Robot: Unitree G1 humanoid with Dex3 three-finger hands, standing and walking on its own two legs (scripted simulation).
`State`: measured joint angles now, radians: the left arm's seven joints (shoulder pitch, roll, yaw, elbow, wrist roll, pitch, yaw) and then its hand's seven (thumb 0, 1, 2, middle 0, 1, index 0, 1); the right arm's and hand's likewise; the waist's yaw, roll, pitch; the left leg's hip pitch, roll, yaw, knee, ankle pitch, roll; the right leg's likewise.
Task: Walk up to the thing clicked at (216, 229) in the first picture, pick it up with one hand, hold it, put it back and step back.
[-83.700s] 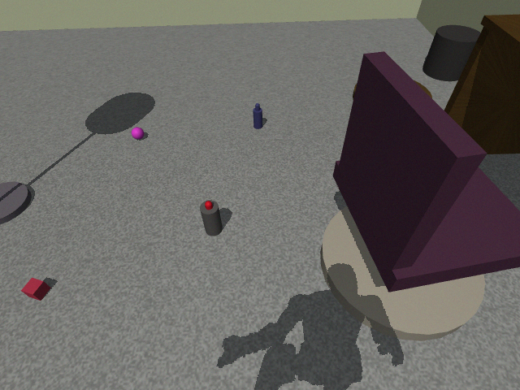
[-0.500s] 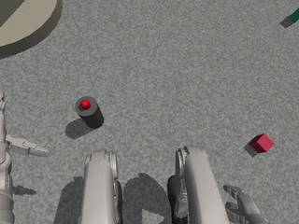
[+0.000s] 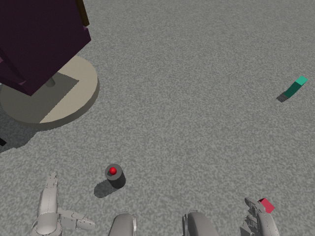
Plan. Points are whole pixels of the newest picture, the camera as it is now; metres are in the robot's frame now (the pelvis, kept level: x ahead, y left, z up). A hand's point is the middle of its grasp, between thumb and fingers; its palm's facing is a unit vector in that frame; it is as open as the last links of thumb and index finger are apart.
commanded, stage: home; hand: left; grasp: from the side
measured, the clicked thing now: (115, 175) +0.44 +0.21 -0.55
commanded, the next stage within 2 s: stand in 1.96 s
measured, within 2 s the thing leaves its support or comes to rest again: neither
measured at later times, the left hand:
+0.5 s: hand (68, 226) +0.18 +0.19 +0.02, palm faces +0.14 -0.94 -0.31, open 17.6 cm
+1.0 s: hand (75, 228) +0.18 +0.18 +0.02, palm faces +0.12 -0.95 -0.30, open 17.5 cm
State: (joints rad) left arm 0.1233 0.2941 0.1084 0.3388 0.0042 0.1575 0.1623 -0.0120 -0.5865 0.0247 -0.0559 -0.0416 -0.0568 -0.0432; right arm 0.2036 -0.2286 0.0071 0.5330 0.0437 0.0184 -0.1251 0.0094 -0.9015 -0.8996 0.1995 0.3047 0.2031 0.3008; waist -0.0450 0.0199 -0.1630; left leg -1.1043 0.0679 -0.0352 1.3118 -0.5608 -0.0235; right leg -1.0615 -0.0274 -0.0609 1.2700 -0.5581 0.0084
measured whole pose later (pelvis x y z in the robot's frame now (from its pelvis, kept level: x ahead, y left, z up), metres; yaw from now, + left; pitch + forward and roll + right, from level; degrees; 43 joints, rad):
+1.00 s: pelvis +0.01 -0.01 +0.07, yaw +1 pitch +7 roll -1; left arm 0.47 0.20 -0.01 0.01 -0.01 0.26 0.14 -0.01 -0.55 0.05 -0.06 -0.05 -0.06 -0.05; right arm 0.29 -0.21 0.02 0.52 0.01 -0.12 -0.18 0.02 -0.90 -0.90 0.20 0.30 0.20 0.30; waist -0.02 0.04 -0.10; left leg -0.62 0.06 -0.02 0.94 -0.44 -0.03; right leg -0.59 -0.02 -0.06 0.91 -0.44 0.01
